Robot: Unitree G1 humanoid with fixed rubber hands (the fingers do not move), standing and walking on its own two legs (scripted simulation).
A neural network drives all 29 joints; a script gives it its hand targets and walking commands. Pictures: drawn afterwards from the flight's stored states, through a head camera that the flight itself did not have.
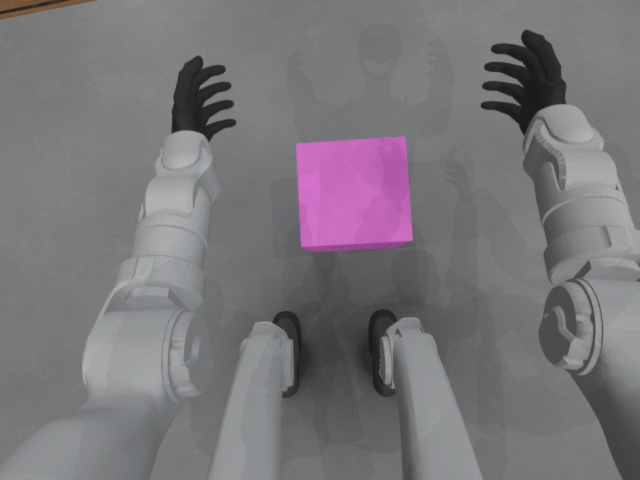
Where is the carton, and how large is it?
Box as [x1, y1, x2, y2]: [296, 136, 412, 252]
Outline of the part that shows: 405,136 296,144 301,246 310,252 391,248 412,240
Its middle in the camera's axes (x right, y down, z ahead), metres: +0.07 -0.09 +0.85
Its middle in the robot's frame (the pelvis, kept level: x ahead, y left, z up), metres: +0.49 -0.04 -0.51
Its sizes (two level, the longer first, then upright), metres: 0.210 0.200 0.250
